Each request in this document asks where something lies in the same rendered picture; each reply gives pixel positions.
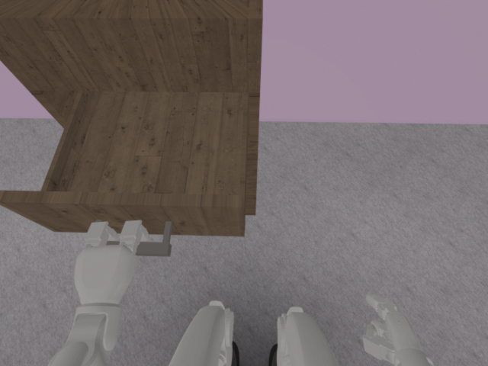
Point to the right robot hand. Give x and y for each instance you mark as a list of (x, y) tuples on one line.
[(383, 341)]

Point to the left robot forearm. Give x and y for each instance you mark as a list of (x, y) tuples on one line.
[(93, 336)]

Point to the robot shin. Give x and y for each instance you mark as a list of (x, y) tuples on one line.
[(225, 358), (286, 361)]

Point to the right robot forearm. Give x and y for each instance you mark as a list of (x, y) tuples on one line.
[(411, 357)]

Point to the robot right shin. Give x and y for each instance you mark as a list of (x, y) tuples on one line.
[(286, 361)]

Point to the robot left shin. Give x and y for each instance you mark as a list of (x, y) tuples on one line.
[(225, 358)]

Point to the left robot hand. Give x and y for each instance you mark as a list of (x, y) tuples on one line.
[(103, 273)]

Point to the cabinet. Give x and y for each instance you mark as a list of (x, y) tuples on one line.
[(57, 48)]

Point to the handle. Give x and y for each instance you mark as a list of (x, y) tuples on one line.
[(152, 248)]

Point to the drawer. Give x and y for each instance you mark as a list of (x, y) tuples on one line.
[(154, 156)]

